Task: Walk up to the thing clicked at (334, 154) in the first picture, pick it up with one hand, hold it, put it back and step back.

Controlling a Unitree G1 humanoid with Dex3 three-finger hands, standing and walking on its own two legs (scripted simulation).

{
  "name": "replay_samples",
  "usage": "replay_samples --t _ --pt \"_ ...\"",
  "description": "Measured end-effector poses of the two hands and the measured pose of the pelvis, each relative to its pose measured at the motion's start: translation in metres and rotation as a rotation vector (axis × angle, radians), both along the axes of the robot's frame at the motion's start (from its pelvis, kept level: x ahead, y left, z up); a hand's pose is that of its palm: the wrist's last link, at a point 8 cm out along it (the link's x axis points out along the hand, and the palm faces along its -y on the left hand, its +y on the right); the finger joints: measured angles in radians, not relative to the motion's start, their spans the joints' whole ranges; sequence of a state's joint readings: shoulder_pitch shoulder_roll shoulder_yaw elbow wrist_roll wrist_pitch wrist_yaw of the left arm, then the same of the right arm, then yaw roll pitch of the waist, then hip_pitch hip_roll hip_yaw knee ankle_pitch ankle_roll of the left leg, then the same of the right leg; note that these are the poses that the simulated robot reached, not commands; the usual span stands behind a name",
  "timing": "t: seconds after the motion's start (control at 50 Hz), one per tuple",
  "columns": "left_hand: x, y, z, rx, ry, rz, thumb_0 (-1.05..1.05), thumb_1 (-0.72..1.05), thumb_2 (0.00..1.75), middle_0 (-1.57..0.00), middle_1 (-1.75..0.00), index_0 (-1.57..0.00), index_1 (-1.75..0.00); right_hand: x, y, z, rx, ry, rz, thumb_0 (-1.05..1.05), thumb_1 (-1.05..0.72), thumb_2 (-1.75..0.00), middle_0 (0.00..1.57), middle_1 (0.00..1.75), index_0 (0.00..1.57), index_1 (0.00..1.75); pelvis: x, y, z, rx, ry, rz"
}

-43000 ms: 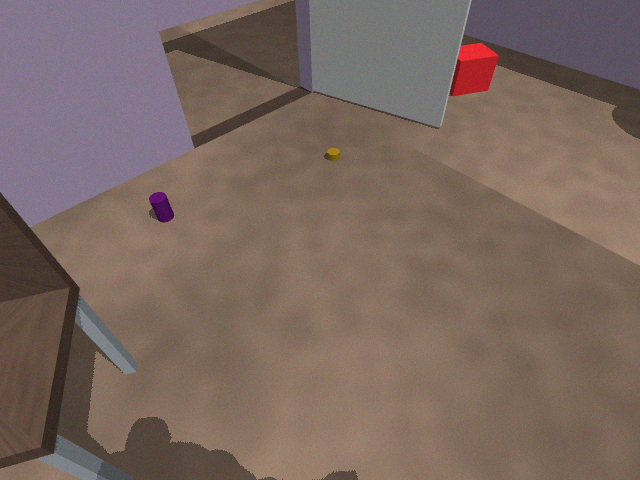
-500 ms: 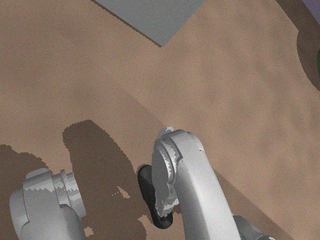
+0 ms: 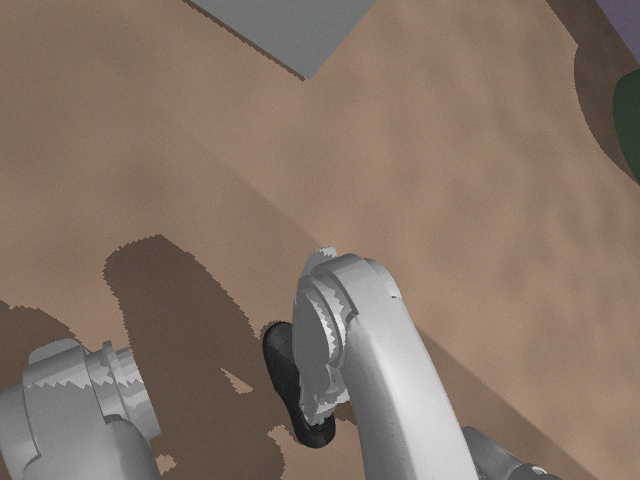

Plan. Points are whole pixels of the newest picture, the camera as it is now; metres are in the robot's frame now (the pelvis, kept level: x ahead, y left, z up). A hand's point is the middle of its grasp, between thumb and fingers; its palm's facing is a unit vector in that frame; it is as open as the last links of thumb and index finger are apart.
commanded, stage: open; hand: left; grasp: from above
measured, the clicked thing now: out of the picture +0.44 +0.34 -0.27
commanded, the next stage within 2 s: withdraw in 1.06 s
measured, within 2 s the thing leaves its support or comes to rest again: neither
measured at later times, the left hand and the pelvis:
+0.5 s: hand out of the picture +0.41 +0.33 -0.25, palm faces -0.46 -0.14 -0.88, open 11.2 cm; pelvis +0.00 +0.00 +0.01, yaw -1 degrees
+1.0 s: hand out of the picture +0.42 +0.33 -0.26, palm faces -0.47 -0.16 -0.87, open 14.2 cm; pelvis +0.00 +0.00 +0.01, yaw -1 degrees
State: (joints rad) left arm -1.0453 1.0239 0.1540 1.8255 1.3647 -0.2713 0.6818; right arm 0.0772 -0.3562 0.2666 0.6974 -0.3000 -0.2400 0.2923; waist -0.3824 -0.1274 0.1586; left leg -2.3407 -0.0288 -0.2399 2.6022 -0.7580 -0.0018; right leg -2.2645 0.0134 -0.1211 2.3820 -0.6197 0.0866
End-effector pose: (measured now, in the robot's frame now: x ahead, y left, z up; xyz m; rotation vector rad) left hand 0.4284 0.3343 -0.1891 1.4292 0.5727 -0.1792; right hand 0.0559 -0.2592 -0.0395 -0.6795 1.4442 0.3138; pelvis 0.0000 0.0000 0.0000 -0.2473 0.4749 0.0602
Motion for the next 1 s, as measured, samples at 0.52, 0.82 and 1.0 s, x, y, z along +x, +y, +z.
replay_samples --t 0.52,0.82,1.0 --pt "-0.008 -0.001 -0.005 0.003 0.003 -0.032 0.00 -0.19 0.76 -0.34 -0.93 -0.43 -0.93 0.008 0.007 0.007 0.014 -0.017 0.054 0.00 -0.91 -0.90 0.20 0.30 0.20 0.30 -0.004 0.002 0.005 -0.014 -0.011 -0.003" --pt "0.004 0.000 -0.009 0.002 0.001 0.007 0.00 -0.49 1.00 -0.13 -1.01 -0.11 -1.02 0.004 0.005 0.012 0.013 -0.006 0.033 0.00 -0.90 -0.90 0.20 0.30 0.20 0.30 -0.001 0.004 0.005 -0.023 -0.004 -0.005" --pt "0.000 0.004 -0.009 -0.006 0.023 0.012 0.00 -0.53 1.02 -0.09 -1.01 -0.06 -1.03 -0.001 0.009 0.008 0.031 0.005 0.021 0.00 -0.90 -0.90 0.20 0.30 0.20 0.30 -0.002 0.002 0.005 -0.018 -0.005 -0.003"
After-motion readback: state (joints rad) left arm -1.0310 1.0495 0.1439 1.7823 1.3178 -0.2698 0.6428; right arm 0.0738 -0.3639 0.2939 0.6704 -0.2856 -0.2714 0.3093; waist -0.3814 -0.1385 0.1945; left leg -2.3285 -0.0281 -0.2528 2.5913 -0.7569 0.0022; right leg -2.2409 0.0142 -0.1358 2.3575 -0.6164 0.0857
